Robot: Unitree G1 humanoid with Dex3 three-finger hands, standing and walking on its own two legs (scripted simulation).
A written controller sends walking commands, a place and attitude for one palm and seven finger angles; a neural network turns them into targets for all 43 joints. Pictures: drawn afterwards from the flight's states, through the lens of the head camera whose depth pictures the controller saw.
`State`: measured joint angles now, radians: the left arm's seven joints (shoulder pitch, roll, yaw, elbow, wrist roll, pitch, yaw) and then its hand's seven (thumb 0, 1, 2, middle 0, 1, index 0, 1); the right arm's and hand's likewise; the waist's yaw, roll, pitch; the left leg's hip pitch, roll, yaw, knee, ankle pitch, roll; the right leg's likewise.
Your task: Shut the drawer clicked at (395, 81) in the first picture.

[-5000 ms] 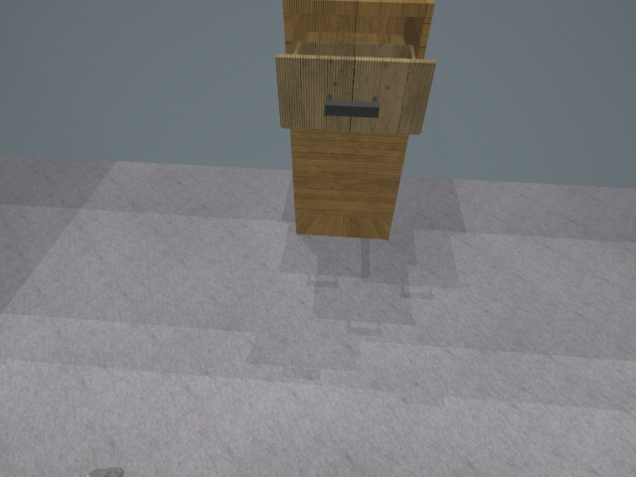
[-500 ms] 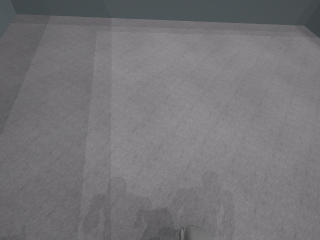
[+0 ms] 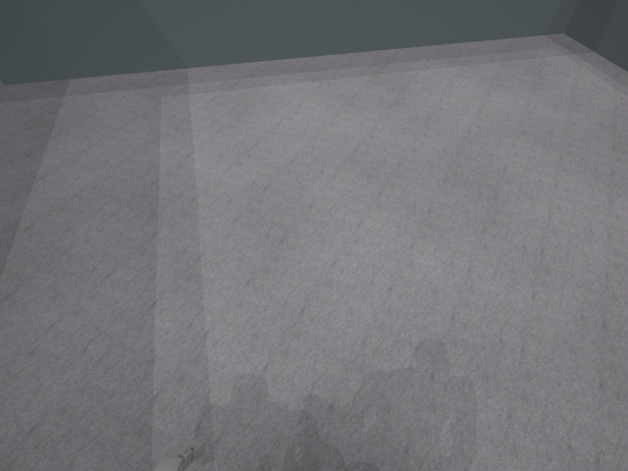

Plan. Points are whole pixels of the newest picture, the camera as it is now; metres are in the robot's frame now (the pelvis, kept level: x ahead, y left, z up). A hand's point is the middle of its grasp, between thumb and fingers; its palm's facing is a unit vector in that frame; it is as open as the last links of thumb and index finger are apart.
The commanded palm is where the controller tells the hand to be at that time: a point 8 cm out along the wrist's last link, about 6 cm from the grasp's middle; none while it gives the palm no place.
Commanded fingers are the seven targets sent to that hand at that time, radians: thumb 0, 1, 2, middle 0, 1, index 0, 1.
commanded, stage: turn to face it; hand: left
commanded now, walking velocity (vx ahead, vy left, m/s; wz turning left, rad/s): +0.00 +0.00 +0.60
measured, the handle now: out of the picture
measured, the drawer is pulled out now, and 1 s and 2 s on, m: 0.30 0.30 0.30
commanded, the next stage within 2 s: none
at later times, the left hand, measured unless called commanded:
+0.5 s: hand out of the picture +0.01 +0.24 -0.16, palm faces +0.30 -0.92 -0.27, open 7.4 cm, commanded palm none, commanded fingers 0.00 0.90 0.90 -0.20 -0.30 -0.20 -0.30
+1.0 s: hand out of the picture -0.12 +0.14 -0.16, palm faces +0.59 -0.76 -0.25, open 7.4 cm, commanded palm none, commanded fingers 0.00 0.90 0.90 -0.20 -0.30 -0.20 -0.30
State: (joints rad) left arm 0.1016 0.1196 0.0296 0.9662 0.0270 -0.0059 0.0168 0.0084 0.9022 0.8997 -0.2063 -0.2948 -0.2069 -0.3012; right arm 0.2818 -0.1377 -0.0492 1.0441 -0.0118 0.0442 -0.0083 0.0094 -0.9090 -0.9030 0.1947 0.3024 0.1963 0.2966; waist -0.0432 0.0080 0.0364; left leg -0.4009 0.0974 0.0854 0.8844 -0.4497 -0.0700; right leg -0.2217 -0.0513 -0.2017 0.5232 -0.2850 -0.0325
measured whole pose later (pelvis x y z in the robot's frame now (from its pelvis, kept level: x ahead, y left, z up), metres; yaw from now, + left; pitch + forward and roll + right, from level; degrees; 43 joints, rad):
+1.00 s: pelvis -0.03 -0.03 +0.00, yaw +35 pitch +1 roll +2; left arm 0.28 0.20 0.04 0.92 0.03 0.01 0.01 0.01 0.90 0.90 -0.21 -0.30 -0.21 -0.30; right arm 0.12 -0.25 -0.08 0.94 -0.01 0.07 0.03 0.01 -0.91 -0.90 0.19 0.30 0.20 0.30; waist 0.04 -0.02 0.09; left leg -0.35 0.04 0.08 0.77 -0.43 -0.07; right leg -0.22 -0.17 -0.25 0.55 -0.33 0.02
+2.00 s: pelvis -0.07 -0.03 -0.01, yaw +69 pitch +0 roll -1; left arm 0.26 0.28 0.08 0.95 0.02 0.07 0.02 0.01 0.90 0.90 -0.21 -0.29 -0.20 -0.30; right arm 0.11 -0.22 -0.06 0.89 -0.01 0.02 0.02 0.01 -0.91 -0.90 0.20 0.30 0.20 0.30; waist 0.04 -0.06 0.09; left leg -0.31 0.00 0.08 0.64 -0.33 0.05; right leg -0.42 -0.16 -0.11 1.02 -0.52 0.08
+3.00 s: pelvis -0.05 -0.07 +0.00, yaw +98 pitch -1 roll +0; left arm 0.38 0.21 0.05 1.05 0.03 0.02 0.01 0.01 0.90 0.90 -0.21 -0.29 -0.21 -0.30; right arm 0.13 -0.20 -0.04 0.98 -0.02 0.00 0.00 0.01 -0.91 -0.90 0.19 0.30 0.20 0.30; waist 0.06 -0.03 0.03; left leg -0.19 0.00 0.04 0.53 -0.31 0.03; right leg -0.27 -0.10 -0.15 0.66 -0.41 0.02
